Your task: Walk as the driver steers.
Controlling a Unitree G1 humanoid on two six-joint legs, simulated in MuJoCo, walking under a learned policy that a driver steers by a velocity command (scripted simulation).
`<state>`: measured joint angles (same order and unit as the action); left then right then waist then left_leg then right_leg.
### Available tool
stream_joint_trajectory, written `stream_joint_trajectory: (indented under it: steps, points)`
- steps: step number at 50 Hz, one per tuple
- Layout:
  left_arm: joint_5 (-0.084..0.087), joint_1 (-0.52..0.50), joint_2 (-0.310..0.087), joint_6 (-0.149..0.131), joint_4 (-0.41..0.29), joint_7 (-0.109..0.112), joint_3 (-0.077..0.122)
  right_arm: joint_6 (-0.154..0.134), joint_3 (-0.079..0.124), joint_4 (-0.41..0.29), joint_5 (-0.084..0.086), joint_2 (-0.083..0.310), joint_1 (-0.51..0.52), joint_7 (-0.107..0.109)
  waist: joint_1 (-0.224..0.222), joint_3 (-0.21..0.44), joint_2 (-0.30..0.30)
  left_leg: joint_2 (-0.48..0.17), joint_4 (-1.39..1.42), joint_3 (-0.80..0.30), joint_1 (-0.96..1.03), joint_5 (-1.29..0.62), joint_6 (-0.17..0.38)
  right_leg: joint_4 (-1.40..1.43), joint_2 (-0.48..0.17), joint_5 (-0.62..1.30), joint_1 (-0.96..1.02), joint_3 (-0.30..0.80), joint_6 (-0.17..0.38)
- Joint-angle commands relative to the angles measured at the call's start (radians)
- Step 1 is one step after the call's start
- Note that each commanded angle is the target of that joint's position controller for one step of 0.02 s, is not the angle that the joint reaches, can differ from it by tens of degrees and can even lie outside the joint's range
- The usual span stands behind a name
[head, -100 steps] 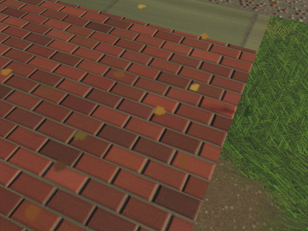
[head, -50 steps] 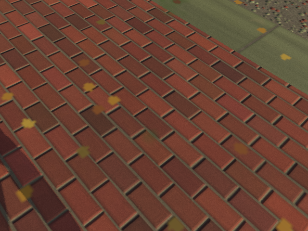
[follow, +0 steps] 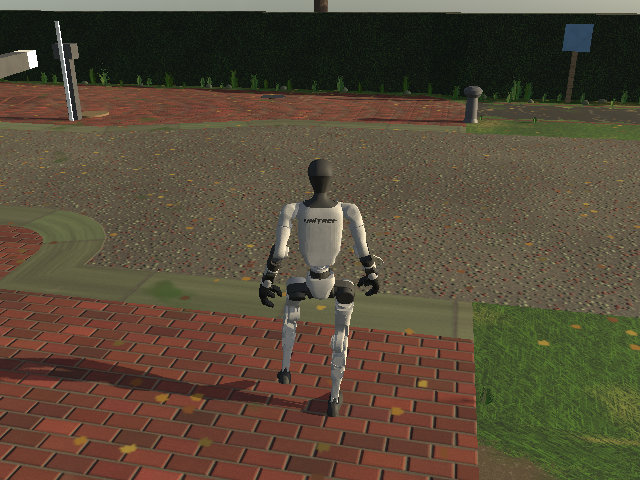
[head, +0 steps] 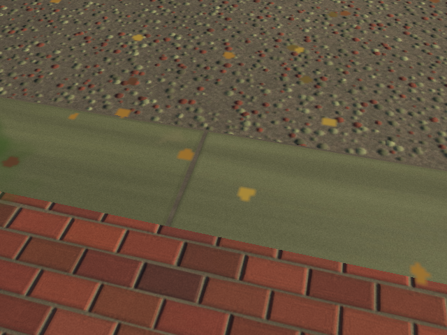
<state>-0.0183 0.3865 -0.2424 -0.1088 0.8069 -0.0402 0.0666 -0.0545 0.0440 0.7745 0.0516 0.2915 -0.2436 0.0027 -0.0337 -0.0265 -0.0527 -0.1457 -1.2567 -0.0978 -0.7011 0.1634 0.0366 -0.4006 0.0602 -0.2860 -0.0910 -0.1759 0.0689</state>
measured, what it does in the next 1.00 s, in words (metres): walks ahead, turning right: left foot, then right foot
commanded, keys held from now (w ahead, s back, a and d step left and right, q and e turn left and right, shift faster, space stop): q+shift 0.10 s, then e+shift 0.74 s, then q+shift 0.16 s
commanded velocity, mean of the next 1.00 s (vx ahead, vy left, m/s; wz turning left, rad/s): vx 0.19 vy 0.00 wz -0.35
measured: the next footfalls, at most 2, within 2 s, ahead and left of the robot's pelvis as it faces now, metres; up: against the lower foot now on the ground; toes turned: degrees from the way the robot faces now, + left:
left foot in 0.20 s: +0.39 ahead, +0.11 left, +0.00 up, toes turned +7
right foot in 0.76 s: +0.30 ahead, -0.13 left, +0.00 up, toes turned -21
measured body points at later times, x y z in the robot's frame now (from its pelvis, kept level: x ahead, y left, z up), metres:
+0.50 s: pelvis +0.25 +0.04 -0.01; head +0.30 +0.04 +0.44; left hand +0.39 +0.32 -0.12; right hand +0.40 -0.23 -0.11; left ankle +0.35 +0.10 -0.74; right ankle +0.27 -0.13 -0.66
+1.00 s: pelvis +0.29 -0.04 +0.01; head +0.31 -0.09 +0.45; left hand +0.53 +0.17 -0.07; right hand +0.34 -0.37 -0.12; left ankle +0.38 +0.09 -0.67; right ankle +0.26 -0.11 -0.74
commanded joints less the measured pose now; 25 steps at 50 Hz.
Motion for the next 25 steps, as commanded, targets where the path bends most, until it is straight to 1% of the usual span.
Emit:
stream_joint_trajectory:
  steps: [1, 2, 3, 4, 5, 6, 7, 8, 9, 10, 11, 12, 13, 14, 15, 16, 17, 18, 19, 20, 21, 23, 25]
  points:
    - [-0.01, -0.234, -0.069, -0.032, -0.1, 0.028, 0.007, 0.006, 0.009, -0.052, -0.03, 0.018, -0.043, -0.003, 0.103, -0.127, 0.117, 0.002, 0.151, 0.044, 0.068, -0.176, -0.036, 0.236, -0.198, 0.603, -0.26, -0.007, 0.044]
    - [-0.008, -0.249, -0.077, -0.029, -0.102, 0.043, 0.006, -0.003, 0.005, -0.055, -0.041, 0.011, -0.028, -0.013, 0.099, -0.122, 0.103, 0.025, 0.277, 0.094, 0.115, -0.28, -0.037, 0.211, -0.166, 0.615, -0.268, -0.063, 0.029]
    - [-0.005, -0.22, -0.1, -0.028, -0.098, 0.058, 0.01, -0.012, 0.0, -0.058, -0.048, 0.0, 0.012, -0.027, 0.066, -0.103, 0.069, 0.054, 0.404, 0.15, 0.151, -0.378, -0.033, 0.19, -0.156, 0.621, -0.234, -0.09, 0.016]
    - [0.002, -0.171, -0.132, -0.025, -0.088, 0.074, 0.017, -0.017, -0.003, -0.07, -0.05, -0.01, 0.058, -0.045, 0.033, -0.079, 0.047, 0.081, 0.494, 0.194, 0.175, -0.441, -0.03, 0.161, -0.172, 0.655, -0.172, -0.092, 0.009]
    - [0.01, -0.147, -0.168, -0.018, -0.082, 0.085, 0.023, -0.019, 0.0, -0.083, -0.049, -0.004, 0.067, -0.062, 0.028, -0.047, 0.062, 0.104, 0.551, 0.214, 0.197, -0.457, -0.021, 0.117, -0.196, 0.737, -0.097, -0.085, 0.001]
    - [0.025, -0.11, -0.189, -0.01, -0.069, 0.09, 0.028, -0.021, 0.003, -0.099, -0.051, 0.003, 0.066, -0.076, 0.028, -0.019, 0.088, 0.128, 0.589, 0.209, 0.235, -0.43, -0.007, 0.068, -0.224, 0.833, -0.04, -0.065, 0.003]
    - [0.036, -0.094, -0.207, 0.004, -0.059, 0.091, 0.032, -0.021, 0.012, -0.107, -0.052, 0.025, 0.035, -0.083, 0.049, 0.008, 0.12, 0.16, 0.614, 0.205, 0.268, -0.365, 0.011, 0.012, -0.252, 0.935, 0.019, -0.048, 0.01]
    - [0.039, -0.098, -0.222, 0.019, -0.056, 0.089, 0.037, -0.019, 0.028, -0.099, -0.051, 0.061, -0.041, -0.082, 0.093, 0.045, 0.143, 0.191, 0.631, 0.193, 0.329, -0.289, 0.033, -0.066, -0.275, 1.015, 0.069, -0.023, 0.019]
    - [0.035, -0.121, -0.217, 0.033, -0.054, 0.081, 0.036, -0.016, 0.052, -0.066, -0.052, 0.115, -0.167, -0.072, 0.165, 0.099, 0.136, 0.205, 0.651, 0.163, 0.446, -0.268, 0.061, -0.217, -0.275, 1.007, 0.083, -0.002, 0.016]
    - [0.043, -0.165, -0.196, 0.038, -0.052, 0.071, 0.027, -0.016, 0.064, -0.04, -0.058, 0.142, -0.266, -0.054, 0.247, 0.117, 0.084, 0.175, 0.792, 0.11, 0.567, -0.426, 0.086, -0.452, -0.23, 0.861, 0.042, -0.009, -0.015]
    - [0.005, -0.05, -0.051, 0.038, -0.062, 0.057, -0.009, -0.02, 0.063, -0.034, -0.079, 0.24, -0.207, -0.029, 0.116, 0.186, -0.26, -0.006, 0.649, -0.057, 0.781, -1.118, 0.115, -0.861, -0.071, -0.237, -0.174, 0.015, -0.052]
    - [0.065, 0.211, -0.002, 0.031, 0.005, 0.037, -0.042, -0.047, 0.035, -0.079, -0.135, 0.189, -0.183, -0.026, 0.045, 0.47, -0.28, -0.29, 0.641, -0.527, 1.041, -1.159, 0.367, -1.157, 0.074, -0.471, -0.392, 0.362, -0.066]
    - [0.089, 0.111, -0.165, 0.039, 0.026, 0.034, -0.007, -0.042, 0.034, -0.117, -0.12, 0.136, -0.157, -0.04, 0.133, 0.529, -0.041, -0.269, 0.757, -0.47, 0.933, -0.95, 0.367, -1.152, 0.037, -0.392, -0.336, 0.462, -0.061]
    - [0.092, -0.023, -0.191, 0.057, -0.026, 0.041, 0.008, -0.04, 0.029, -0.113, -0.089, 0.133, -0.083, -0.048, 0.102, 0.355, 0.032, -0.245, 0.809, -0.362, 0.786, -0.668, 0.324, -1.076, -0.012, -0.322, -0.403, 0.403, -0.07]
    - [0.067, -0.109, -0.17, 0.079, -0.043, 0.058, 0.008, -0.035, 0.019, -0.106, -0.063, 0.102, -0.007, -0.046, 0.064, 0.221, 0.117, -0.201, 0.871, -0.291, 0.632, -0.469, 0.27, -0.99, -0.07, -0.259, -0.428, 0.34, -0.089]
    - [0.053, -0.112, -0.169, 0.106, -0.041, 0.068, 0.015, -0.032, 0.013, -0.105, -0.072, 0.079, 0.035, -0.035, 0.037, 0.161, 0.083, -0.181, 0.904, -0.236, 0.505, -0.392, 0.246, -0.955, -0.102, -0.202, -0.389, 0.326, -0.102]
    - [0.053, -0.076, -0.17, 0.132, -0.034, 0.069, 0.022, -0.028, 0.012, -0.106, -0.086, 0.074, 0.055, -0.027, 0.012, 0.14, 0.042, -0.155, 0.942, -0.179, 0.419, -0.337, 0.221, -0.931, -0.122, -0.175, -0.326, 0.311, -0.115]
    - [0.055, -0.055, -0.157, 0.148, -0.033, 0.072, 0.025, -0.026, 0.013, -0.108, -0.093, 0.076, 0.075, -0.021, 0.0, 0.12, 0.007, -0.138, 0.968, -0.119, 0.376, -0.319, 0.216, -0.902, -0.126, -0.178, -0.314, 0.289, -0.127]
    - [0.055, -0.052, -0.141, 0.156, -0.036, 0.076, 0.025, -0.026, 0.017, -0.106, -0.096, 0.084, 0.081, -0.012, -0.003, 0.122, -0.003, -0.137, 0.978, -0.069, 0.372, -0.335, 0.222, -0.88, -0.135, -0.185, -0.327, 0.273, -0.134]
    - [0.054, -0.065, -0.132, 0.16, -0.046, 0.081, 0.025, -0.025, 0.022, -0.105, -0.094, 0.092, 0.082, -0.002, 0.002, 0.128, -0.007, -0.142, 0.983, -0.028, 0.39, -0.358, 0.231, -0.856, -0.145, -0.18, -0.356, 0.263, -0.14]
    - [0.052, -0.087, -0.125, 0.163, -0.06, 0.084, 0.024, -0.021, 0.027, -0.104, -0.092, 0.101, 0.086, 0.009, 0.008, 0.137, -0.008, -0.15, 0.991, 0.003, 0.416, -0.335, 0.236, -0.826, -0.161, -0.162, -0.392, 0.256, -0.144]
    - [0.047, -0.13, -0.124, 0.169, -0.083, 0.085, 0.025, -0.006, 0.035, -0.109, -0.087, 0.11, 0.1, 0.03, 0.024, 0.149, -0.013, -0.166, 1.021, 0.042, 0.457, -0.187, 0.238, -0.772, -0.191, -0.102, -0.447, 0.243, -0.152]
    - [0.043, -0.153, -0.132, 0.175, -0.1, 0.082, 0.031, 0.011, 0.04, -0.114, -0.084, 0.115, 0.13, 0.044, 0.027, 0.145, -0.034, -0.174, 1.046, 0.083, 0.473, -0.074, 0.23, -0.725, -0.203, -0.057, -0.468, 0.219, -0.158]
